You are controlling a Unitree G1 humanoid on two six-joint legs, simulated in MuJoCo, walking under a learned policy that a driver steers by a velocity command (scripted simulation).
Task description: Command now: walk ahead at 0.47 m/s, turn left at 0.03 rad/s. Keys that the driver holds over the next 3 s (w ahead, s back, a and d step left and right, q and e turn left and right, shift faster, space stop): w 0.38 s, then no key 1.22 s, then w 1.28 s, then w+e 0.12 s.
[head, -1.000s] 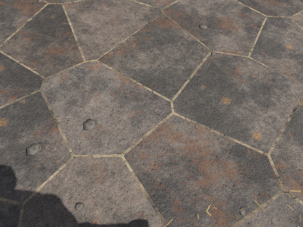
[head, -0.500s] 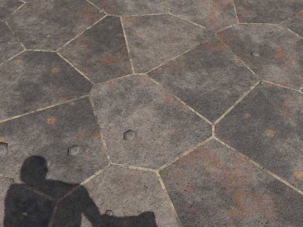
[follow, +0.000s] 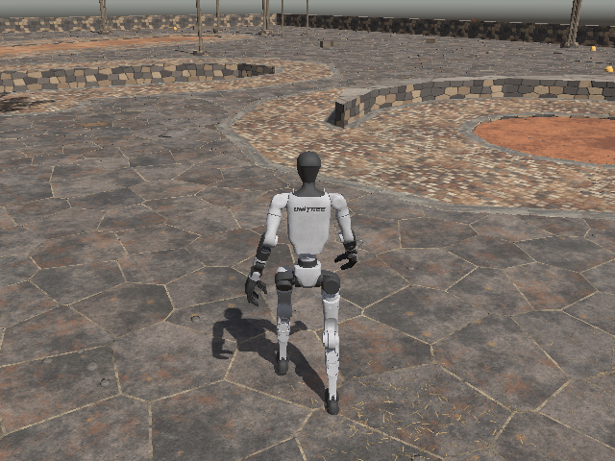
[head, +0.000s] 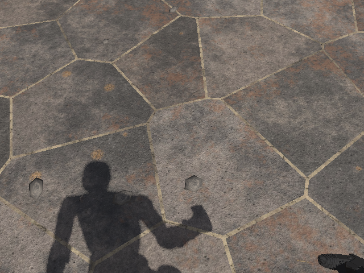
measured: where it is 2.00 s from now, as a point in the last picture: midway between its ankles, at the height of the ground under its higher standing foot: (204, 264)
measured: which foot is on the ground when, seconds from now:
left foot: up 0.00-0.04, down 0.06-0.58, up 0.60-0.88, down 0.90-1.00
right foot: down 0.00-0.08, up 0.10-0.54, down 0.56-1.00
